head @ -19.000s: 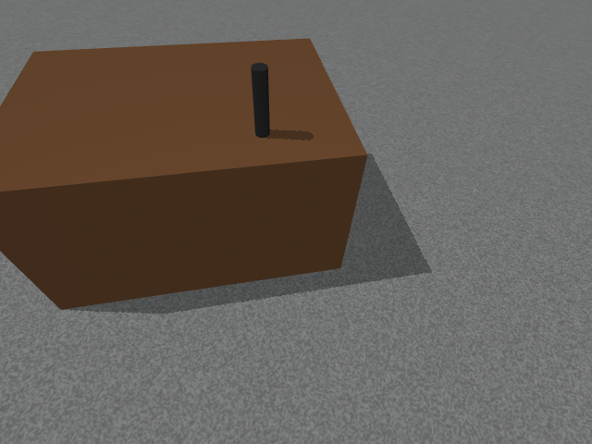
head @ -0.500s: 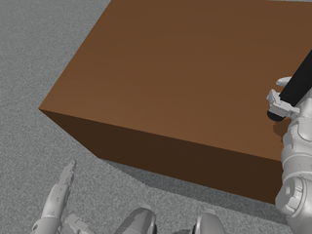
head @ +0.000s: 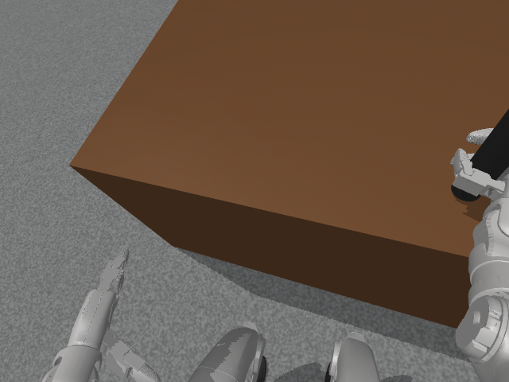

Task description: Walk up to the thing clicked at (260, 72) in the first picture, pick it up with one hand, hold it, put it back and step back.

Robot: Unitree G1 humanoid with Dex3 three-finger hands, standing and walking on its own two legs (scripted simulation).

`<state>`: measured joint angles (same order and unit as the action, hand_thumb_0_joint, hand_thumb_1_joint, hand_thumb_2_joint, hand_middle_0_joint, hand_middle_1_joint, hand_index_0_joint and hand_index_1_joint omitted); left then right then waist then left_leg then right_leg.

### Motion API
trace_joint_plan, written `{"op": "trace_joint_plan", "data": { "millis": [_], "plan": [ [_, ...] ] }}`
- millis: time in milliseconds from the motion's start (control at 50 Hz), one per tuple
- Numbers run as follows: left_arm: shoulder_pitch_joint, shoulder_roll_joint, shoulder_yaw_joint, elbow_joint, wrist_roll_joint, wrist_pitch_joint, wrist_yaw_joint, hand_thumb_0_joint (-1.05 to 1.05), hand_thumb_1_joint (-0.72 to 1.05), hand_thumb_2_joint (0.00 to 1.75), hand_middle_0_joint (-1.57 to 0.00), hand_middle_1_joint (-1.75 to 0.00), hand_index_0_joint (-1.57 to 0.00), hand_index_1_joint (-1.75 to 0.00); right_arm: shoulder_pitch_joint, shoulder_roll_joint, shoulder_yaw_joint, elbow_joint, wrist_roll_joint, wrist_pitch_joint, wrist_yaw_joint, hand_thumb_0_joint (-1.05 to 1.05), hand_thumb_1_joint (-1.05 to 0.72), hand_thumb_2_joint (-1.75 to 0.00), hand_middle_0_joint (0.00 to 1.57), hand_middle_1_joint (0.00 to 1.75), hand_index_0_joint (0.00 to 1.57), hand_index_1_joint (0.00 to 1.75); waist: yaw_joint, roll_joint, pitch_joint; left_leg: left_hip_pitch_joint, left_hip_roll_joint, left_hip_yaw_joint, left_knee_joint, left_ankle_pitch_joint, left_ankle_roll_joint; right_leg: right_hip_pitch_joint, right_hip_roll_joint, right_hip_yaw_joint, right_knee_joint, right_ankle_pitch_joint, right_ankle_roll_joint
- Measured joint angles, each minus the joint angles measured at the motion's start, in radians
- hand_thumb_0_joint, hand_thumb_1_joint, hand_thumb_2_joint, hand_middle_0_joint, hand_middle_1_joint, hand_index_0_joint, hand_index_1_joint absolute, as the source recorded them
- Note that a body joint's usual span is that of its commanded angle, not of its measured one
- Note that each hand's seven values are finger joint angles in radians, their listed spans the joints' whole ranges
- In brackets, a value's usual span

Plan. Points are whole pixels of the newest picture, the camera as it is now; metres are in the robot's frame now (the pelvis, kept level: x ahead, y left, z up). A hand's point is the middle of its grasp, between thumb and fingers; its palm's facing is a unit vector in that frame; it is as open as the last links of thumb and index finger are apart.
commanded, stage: lower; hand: right
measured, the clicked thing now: (499, 150) +0.48 -0.26 +0.04
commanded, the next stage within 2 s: loosen in 0.20 s
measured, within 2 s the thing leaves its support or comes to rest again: neither
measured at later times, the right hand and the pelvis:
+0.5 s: hand (472, 162) +0.49 -0.24 -0.01, palm faces +0.30 +0.95 +0.00, open 5.9 cm; pelvis -0.01 +0.00 -0.02, yaw +0 degrees
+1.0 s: hand (485, 158) +0.49 -0.25 +0.00, palm faces +0.32 +0.95 +0.00, open 14.1 cm; pelvis +0.00 +0.00 -0.01, yaw +1 degrees
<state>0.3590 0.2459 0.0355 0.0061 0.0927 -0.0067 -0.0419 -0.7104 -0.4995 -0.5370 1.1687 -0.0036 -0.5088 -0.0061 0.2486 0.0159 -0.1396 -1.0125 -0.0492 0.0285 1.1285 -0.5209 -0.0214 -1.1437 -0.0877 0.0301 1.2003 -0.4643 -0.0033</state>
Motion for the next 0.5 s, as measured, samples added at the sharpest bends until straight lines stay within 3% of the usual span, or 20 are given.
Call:
{"op": "trace_joint_plan", "data": {
  "millis": [380,500],
  "plan": [
    [0.019,0.014,0.002,-0.084,0.004,0.017,-0.011,-0.01,-0.54,0.06,-0.07,-0.05,-0.06,-0.05,-0.051,-0.054,-0.032,0.032,-0.011,-0.033,0.031,0.00,-0.15,-1.09,0.99,1.10,0.99,1.10,0.021,-0.006,0.000,-0.086,-0.007,0.016,0.074,-0.018,0.006,-0.090,-0.004,0.020,0.071,-0.012,0.006],
    [0.035,0.016,0.004,-0.105,-0.003,0.017,-0.009,-0.01,-0.52,0.05,-0.07,-0.05,-0.06,-0.05,-0.046,-0.056,-0.030,0.014,-0.006,-0.013,0.040,0.01,-0.14,-0.93,1.01,1.01,1.01,1.01,0.021,-0.009,-0.003,-0.092,-0.009,0.017,0.075,-0.018,0.006,-0.096,-0.006,0.022,0.075,-0.013,0.006]
  ]
}}
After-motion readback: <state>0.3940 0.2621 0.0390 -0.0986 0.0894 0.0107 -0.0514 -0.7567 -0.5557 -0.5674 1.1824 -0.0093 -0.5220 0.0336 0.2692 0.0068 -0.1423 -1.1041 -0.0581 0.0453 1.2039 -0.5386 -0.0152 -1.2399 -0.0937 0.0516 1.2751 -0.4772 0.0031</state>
